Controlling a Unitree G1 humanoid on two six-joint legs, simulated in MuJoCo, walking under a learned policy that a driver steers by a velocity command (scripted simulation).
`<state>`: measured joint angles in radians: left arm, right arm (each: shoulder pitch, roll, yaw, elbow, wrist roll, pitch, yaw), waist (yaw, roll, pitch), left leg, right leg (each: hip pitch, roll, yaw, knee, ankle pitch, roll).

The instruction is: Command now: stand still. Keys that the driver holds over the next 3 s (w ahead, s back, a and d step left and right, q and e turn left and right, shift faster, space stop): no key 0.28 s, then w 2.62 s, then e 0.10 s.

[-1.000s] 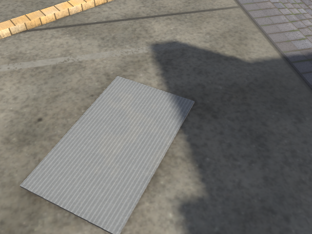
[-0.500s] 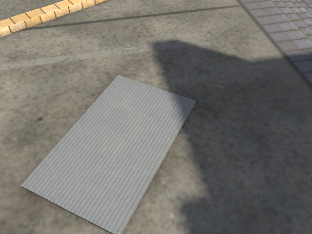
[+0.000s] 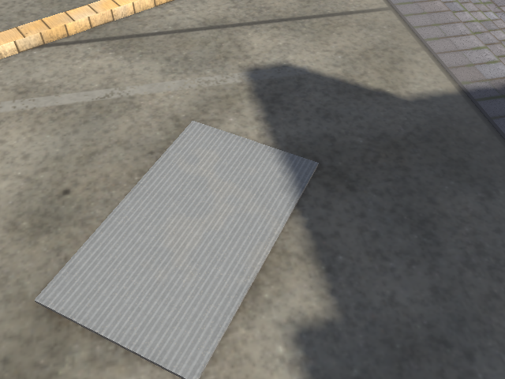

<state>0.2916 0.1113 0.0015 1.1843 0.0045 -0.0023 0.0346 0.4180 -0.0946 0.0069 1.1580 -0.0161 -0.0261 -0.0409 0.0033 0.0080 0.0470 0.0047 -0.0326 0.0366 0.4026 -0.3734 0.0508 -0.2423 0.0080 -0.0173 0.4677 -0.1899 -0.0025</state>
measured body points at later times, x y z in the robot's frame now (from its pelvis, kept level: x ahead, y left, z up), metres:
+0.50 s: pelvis +0.04 -0.01 -0.01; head +0.04 -0.02 +0.44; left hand +0.05 +0.21 -0.16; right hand -0.10 -0.21 -0.16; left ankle -0.10 +0.08 -0.74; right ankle +0.06 -0.11 -0.71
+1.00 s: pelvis +0.25 -0.06 +0.00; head +0.28 -0.06 +0.45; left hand +0.15 +0.15 -0.14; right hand +0.39 -0.28 -0.14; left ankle +0.42 +0.07 -0.68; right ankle +0.15 -0.12 -0.74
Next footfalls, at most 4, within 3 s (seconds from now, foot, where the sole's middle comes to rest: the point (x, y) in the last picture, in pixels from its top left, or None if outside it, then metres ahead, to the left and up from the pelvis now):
0.62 right None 0.18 -0.12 -0.77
1.14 left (251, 378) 0.52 0.03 -0.77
1.72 right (308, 274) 0.83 -0.14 -0.77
2.28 left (255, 194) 1.14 0.02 -0.76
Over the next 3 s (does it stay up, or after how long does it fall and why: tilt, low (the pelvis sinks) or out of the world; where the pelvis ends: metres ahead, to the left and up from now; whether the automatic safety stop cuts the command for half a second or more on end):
stays up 1.34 -0.11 0.00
